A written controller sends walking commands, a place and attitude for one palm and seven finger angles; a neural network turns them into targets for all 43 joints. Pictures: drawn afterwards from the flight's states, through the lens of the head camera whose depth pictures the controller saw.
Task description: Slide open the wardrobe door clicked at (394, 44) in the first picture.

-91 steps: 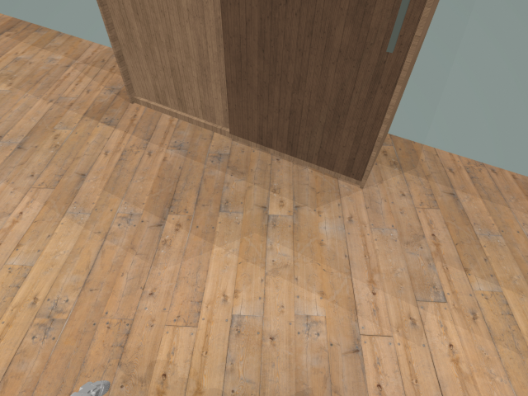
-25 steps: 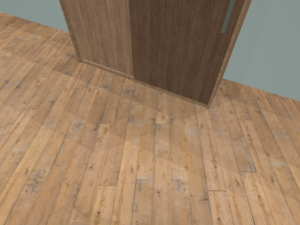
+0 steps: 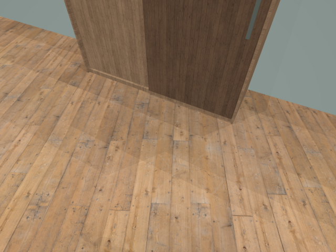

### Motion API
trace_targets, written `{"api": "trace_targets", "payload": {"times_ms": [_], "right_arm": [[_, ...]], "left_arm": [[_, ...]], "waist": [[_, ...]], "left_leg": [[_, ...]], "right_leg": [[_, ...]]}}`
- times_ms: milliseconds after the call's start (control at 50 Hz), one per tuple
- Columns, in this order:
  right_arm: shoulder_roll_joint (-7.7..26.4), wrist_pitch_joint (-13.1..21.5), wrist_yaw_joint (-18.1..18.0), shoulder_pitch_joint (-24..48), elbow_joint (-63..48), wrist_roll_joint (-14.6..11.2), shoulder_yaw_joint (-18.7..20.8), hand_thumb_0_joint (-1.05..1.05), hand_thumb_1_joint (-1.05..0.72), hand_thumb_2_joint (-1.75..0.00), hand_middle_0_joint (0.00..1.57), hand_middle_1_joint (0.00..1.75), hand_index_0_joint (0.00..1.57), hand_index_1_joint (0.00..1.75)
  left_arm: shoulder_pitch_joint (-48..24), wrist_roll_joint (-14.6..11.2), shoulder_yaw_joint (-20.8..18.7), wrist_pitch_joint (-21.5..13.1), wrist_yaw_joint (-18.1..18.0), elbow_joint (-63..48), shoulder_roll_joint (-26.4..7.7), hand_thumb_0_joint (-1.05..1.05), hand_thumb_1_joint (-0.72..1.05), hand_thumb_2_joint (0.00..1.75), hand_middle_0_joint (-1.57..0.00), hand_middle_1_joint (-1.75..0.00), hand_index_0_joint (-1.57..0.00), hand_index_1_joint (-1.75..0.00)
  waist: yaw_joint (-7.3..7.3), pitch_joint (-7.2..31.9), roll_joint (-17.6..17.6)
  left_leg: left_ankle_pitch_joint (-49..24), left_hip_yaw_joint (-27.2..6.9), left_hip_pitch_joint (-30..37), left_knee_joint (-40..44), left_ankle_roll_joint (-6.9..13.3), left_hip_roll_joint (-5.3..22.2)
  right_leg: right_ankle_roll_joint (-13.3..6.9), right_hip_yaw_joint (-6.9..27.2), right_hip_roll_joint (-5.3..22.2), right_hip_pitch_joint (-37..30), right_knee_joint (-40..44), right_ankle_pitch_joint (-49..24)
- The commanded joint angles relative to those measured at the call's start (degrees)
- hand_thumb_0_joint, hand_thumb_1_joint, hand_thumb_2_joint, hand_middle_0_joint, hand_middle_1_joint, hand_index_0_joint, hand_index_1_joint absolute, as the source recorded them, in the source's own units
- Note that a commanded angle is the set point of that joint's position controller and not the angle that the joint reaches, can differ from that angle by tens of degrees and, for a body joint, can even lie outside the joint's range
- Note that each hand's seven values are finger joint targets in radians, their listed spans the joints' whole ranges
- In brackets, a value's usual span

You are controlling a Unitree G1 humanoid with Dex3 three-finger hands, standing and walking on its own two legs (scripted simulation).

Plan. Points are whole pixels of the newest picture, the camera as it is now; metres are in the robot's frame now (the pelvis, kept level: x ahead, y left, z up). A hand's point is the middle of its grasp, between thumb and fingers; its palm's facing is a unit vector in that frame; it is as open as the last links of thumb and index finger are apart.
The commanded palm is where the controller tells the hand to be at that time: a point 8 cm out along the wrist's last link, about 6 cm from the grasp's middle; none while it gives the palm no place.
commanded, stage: walk to a spot facing it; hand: right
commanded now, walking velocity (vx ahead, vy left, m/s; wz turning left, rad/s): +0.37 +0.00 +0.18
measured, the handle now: (254, 16) +1.27 -0.41 +0.08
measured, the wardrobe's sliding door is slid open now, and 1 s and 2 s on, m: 0.00 0.00 0.00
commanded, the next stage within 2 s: turn to face it in 1.32 s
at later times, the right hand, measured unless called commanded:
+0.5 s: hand out of the picture +0.18 -0.19 -0.19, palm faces -0.09 +0.99 -0.15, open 7.3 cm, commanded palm none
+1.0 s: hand (216, 184) +0.39 -0.15 -0.19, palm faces -0.03 +0.99 -0.15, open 7.3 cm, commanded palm none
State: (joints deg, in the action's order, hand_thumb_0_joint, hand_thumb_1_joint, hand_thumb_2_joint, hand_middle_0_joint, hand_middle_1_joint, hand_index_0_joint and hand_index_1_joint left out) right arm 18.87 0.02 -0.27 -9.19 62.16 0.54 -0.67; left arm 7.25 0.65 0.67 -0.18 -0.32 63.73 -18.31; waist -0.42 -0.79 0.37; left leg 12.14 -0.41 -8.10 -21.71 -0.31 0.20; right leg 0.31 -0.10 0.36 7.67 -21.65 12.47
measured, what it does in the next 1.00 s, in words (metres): walks ahead: left foot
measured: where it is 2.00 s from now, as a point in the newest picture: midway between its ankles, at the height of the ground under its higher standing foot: (161, 180)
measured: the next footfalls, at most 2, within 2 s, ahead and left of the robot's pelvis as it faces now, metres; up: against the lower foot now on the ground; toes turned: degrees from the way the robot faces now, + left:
left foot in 0.64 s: +0.35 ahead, +0.12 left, +0.00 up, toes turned +13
right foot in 1.06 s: +0.54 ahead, -0.08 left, +0.00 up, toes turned -5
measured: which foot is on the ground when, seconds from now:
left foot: down 0.00-0.30, up 0.32-0.62, down 0.64-1.00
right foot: down 0.00-0.62, up 0.64-1.00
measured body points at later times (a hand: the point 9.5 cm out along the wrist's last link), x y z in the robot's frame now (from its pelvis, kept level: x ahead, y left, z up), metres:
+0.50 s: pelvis +0.14 -0.01 -0.01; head +0.17 -0.02 +0.43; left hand -0.02 +0.17 -0.15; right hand +0.18 -0.24 -0.18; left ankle +0.20 +0.12 -0.69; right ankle -0.01 -0.12 -0.75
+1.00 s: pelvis +0.37 +0.03 -0.01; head +0.37 +0.01 +0.44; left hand +0.43 +0.27 -0.14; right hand +0.39 -0.20 -0.17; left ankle +0.32 +0.11 -0.75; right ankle +0.47 -0.09 -0.72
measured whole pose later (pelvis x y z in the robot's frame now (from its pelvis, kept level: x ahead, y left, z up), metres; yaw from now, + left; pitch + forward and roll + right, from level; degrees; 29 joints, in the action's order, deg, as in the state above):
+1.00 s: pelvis +0.37 +0.03 -0.01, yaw +6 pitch +0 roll +3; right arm 10.1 3.5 0.1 -18.6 60.8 1.4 2.5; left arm 10.6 1.4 -3.5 -1.6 1.0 57.4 -10.0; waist -0.8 0.2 0.2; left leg 17.1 8.8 -7.0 -24.3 2.6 -2.1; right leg 0.7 -5.9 8.5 28.7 -42.8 13.6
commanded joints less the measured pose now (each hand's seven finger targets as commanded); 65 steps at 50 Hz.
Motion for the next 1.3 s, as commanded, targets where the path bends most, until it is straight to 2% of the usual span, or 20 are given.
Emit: {"api": "trace_targets", "payload": {"times_ms": [0, 220, 240, 260, 280, 320, 420, 500, 560, 580, 620, 640, 680, 760, 960, 1020, 1060, 1080, 1160, 1280], "right_arm": [[5.11, -0.49, 0.22, -4.64, -1.54, 0.73, 1.47, 0.00, -0.90, -0.90, 0.20, 0.30, 0.20, 0.30], [3.28, 2.04, -0.11, -13.35, -1.76, 0.62, 4.57, 0.00, -0.90, -0.90, 0.20, 0.30, 0.20, 0.30], [1.23, 1.95, 0.09, -11.10, -2.36, 0.41, 4.24, 0.00, -0.90, -0.90, 0.20, 0.30, 0.20, 0.30], [-2.85, 2.27, 0.45, -7.07, -4.40, 0.21, 3.57, 0.00, -0.90, -0.90, 0.20, 0.30, 0.20, 0.30], [-2.88, 3.21, -0.05, -1.17, -6.95, 0.57, 3.09, 0.00, -0.90, -0.90, 0.20, 0.30, 0.20, 0.30], [-4.29, 2.85, 0.57, 0.08, -6.69, 0.64, 3.61, 0.00, -0.90, -0.90, 0.20, 0.30, 0.20, 0.30], [-8.04, 1.25, 2.64, 2.86, -8.61, 0.68, 3.22, 0.00, -0.90, -0.90, 0.20, 0.30, 0.20, 0.30], [-8.15, 1.33, 2.47, 2.28, -8.43, 0.33, 3.22, 0.00, -0.90, -0.90, 0.20, 0.30, 0.20, 0.30], [-5.18, 1.91, 1.57, -11.45, -4.57, 0.96, 4.38, 0.00, -0.90, -0.90, 0.20, 0.30, 0.20, 0.30], [-2.45, 2.49, 1.15, -18.80, -2.12, 1.39, 5.24, 0.00, -0.90, -0.90, 0.20, 0.30, 0.20, 0.30], [6.41, 3.09, 0.03, -24.40, -0.74, 0.65, 7.13, 0.00, -0.90, -0.90, 0.20, 0.30, 0.20, 0.30], [6.34, 2.85, 0.01, -19.28, -2.64, -0.14, 7.23, 0.00, -0.90, -0.90, 0.20, 0.30, 0.20, 0.30], [0.86, 2.78, -0.81, -8.56, -5.12, 0.33, 5.49, 0.00, -0.90, -0.90, 0.20, 0.30, 0.20, 0.30], [-2.10, 3.74, -0.84, -6.20, -4.89, 1.09, 4.38, 0.00, -0.90, -0.90, 0.20, 0.30, 0.20, 0.30], [-0.90, 4.38, -0.12, -13.63, -2.84, 1.10, 4.89, 0.00, -0.90, -0.90, 0.20, 0.30, 0.20, 0.30], [-1.32, 4.09, -0.05, -13.28, -2.59, 0.66, 4.89, 0.00, -0.90, -0.90, 0.20, 0.30, 0.20, 0.30], [-6.42, 4.22, 0.83, -13.49, -4.90, 0.01, 3.85, 0.00, -0.90, -0.90, 0.20, 0.30, 0.20, 0.30], [-3.75, 4.10, 0.31, -9.13, -5.90, 0.75, 4.17, 0.00, -0.90, -0.90, 0.20, 0.30, 0.20, 0.30], [-6.91, 2.63, 1.48, -9.79, -3.55, 1.29, 4.54, 0.00, -0.90, -0.90, 0.20, 0.30, 0.20, 0.30], [-8.78, 0.41, 1.71, -7.47, -4.51, 1.52, 4.62, 0.00, -0.90, -0.90, 0.20, 0.30, 0.20, 0.30]], "left_arm": [[3.60, 0.79, -1.45, -0.08, 0.18, -1.84, -5.23, 0.00, 0.90, 0.90, -0.20, -0.30, -0.20, -0.30], [12.16, 0.02, -2.26, -3.55, -0.24, -3.37, 1.25, 0.00, 0.90, 0.90, -0.20, -0.30, -0.20, -0.30], [18.47, 0.09, -2.54, -4.10, -0.46, -1.08, 0.41, 0.00, 0.90, 0.90, -0.20, -0.30, -0.20, -0.30], [29.40, 0.84, -4.09, -4.77, -1.01, 3.00, -4.34, 0.00, 0.90, 0.90, -0.20, -0.30, -0.20, -0.30], [34.60, 1.08, -3.46, -4.57, -1.93, 5.42, -3.03, 0.00, 0.90, 0.90, -0.20, -0.30, -0.20, -0.30], [30.72, 1.03, -2.60, -4.68, -2.38, 3.79, 0.01, 0.00, 0.90, 0.90, -0.20, -0.30, -0.20, -0.30], [25.89, 0.56, -2.27, -5.98, -2.63, 2.92, 3.35, 0.00, 0.90, 0.90, -0.20, -0.30, -0.20, -0.30], [25.52, 0.18, -2.74, -5.66, -2.67, 4.17, 2.01, 0.00, 0.90, 0.90, -0.20, -0.30, -0.20, -0.30], [23.49, 0.06, -3.66, -5.09, -2.44, 3.86, -0.03, 0.00, 0.90, 0.90, -0.20, -0.30, -0.20, -0.30], [22.52, -0.20, -3.77, -5.01, -2.05, 3.36, 0.58, 0.00, 0.90, 0.90, -0.20, -0.30, -0.20, -0.30], [25.37, -1.06, -3.28, -4.92, -1.37, 0.92, 7.40, 0.00, 0.90, 0.90, -0.20, -0.30, -0.20, -0.30], [21.57, -0.92, -3.59, -4.41, -0.89, -0.23, 6.22, 0.00, 0.90, 0.90, -0.20, -0.30, -0.20, -0.30], [16.72, 0.43, -3.74, -3.33, -0.34, -1.74, 6.96, 0.00, 0.90, 0.90, -0.20, -0.30, -0.20, -0.30], [21.20, 1.05, -3.69, -0.98, 0.17, -1.20, 9.35, 0.00, 0.90, 0.90, -0.20, -0.30, -0.20, -0.30], [3.11, 0.67, -4.08, -2.90, 2.01, -9.29, 7.28, 0.00, 0.90, 0.90, -0.20, -0.30, -0.20, -0.30], [10.33, 0.94, -4.55, -3.70, 1.28, -6.91, 4.84, 0.00, 0.90, 0.90, -0.20, -0.30, -0.20, -0.30], [25.43, 1.75, -7.15, -4.18, 0.22, -3.37, -6.51, 0.00, 0.90, 0.90, -0.20, -0.30, -0.20, -0.30], [26.24, 1.25, -6.50, -3.79, -0.34, -2.19, -4.97, 0.00, 0.90, 0.90, -0.20, -0.30, -0.20, -0.30], [13.53, 0.65, -4.27, -5.13, -0.92, -4.47, 3.11, 0.00, 0.90, 0.90, -0.20, -0.30, -0.20, -0.30], [16.19, 0.37, -4.26, -5.62, -1.23, -2.52, 3.83, 0.00, 0.90, 0.90, -0.20, -0.30, -0.20, -0.30]], "waist": [[-0.10, -3.90, 0.81], [1.89, -5.69, 5.20], [4.87, -4.65, -2.58], [8.56, -3.26, -18.85], [9.49, -7.65, -17.79], [6.41, -10.43, -4.55], [2.54, -12.71, -7.90], [0.52, -9.25, -8.77], [-5.65, 0.42, -6.98], [-9.04, 3.64, -4.89], [-7.19, 10.42, 11.04], [-6.81, 8.09, 8.69], [-1.82, -3.30, 1.46], [3.32, -2.75, 2.27], [-0.95, -5.05, 3.02], [3.34, -2.58, -0.61], [7.92, 5.56, -21.26], [8.92, 4.60, -17.14], [1.34, -3.29, -4.75], [0.54, -4.26, -5.19]], "left_leg": [[19.79, -7.05, -5.31, 3.86, 2.20, 4.92], [3.16, -15.18, -5.58, -1.25, 9.76, 10.98], [-2.40, -8.03, -13.30, -12.76, 6.95, 5.05], [2.21, 2.79, -26.67, -33.79, 3.02, -2.53], [18.97, 1.84, -38.11, -42.38, 2.59, -2.03], [15.99, -0.40, -39.81, -47.37, 3.12, 3.36], [3.45, 6.18, -33.25, -33.64, 1.95, 4.34], [-2.61, 10.41, -17.73, -19.62, 4.01, 0.10], [-3.27, 10.91, -1.10, -13.94, 6.46, -2.92], [-5.65, 8.72, 10.98, -10.52, 7.16, -1.35], [0.04, -31.07, 21.23, 1.47, 17.66, 25.53], [16.75, -32.39, 12.78, 8.00, 17.55, 25.28], [21.26, -22.54, -6.35, 10.13, 13.87, 22.05], [11.27, -7.26, -17.01, 11.62, 10.18, 15.62], [1.21, -4.14, -2.75, 8.85, 9.97, 15.02], [-10.13, 0.89, -6.27, -3.65, 7.36, 11.14], [14.62, 9.37, -26.80, -38.44, 1.72, 0.00], [20.02, 3.23, -30.30, -48.30, 2.28, 0.89], [4.36, 0.62, -29.28, -49.31, 1.06, 7.37], [-2.03, 3.48, -29.96, -37.23, -0.92, 7.91]], "right_leg": [[-1.66, 4.26, 4.90, 6.02, 2.64, 18.16], [-1.53, -4.79, 3.24, 6.74, -9.06, 9.71], [-3.43, 0.09, 5.31, -4.90, -2.05, 3.77], [-8.00, 17.08, 16.57, -16.37, 3.41, -10.35], [-10.69, 23.32, 22.64, -20.82, 4.72, -29.74], [-12.75, 16.69, 23.08, -16.77, 3.58, -31.90], [-8.27, 0.87, 14.13, -7.45, 11.68, -21.19], [-7.72, -5.28, 13.37, -6.24, 8.81, -37.90], [-5.84, -7.63, 13.21, -7.94, -9.75, -49.38], [-4.10, -8.22, 11.41, -0.57, -21.63, -41.00], [-2.06, -5.14, 0.76, 22.93, -59.76, 18.92], [-3.22, 0.25, 4.12, 24.10, -63.11, 15.42], [-2.91, 1.22, 9.00, 24.67, -59.02, 9.32], [-0.53, -1.83, 9.75, 17.57, -45.35, 6.48], [0.02, -6.53, 7.09, 18.63, -16.93, 1.34], [-1.11, -9.74, 3.86, 1.67, -8.19, 0.24], [-10.30, 20.37, 25.80, -19.94, 3.52, 2.14], [-11.81, 24.43, 28.10, -16.22, 8.19, 6.41], [-7.28, 5.78, 21.22, -1.61, 10.78, 0.66], [-7.24, -6.92, 17.83, -3.46, 11.86, -13.60]]}}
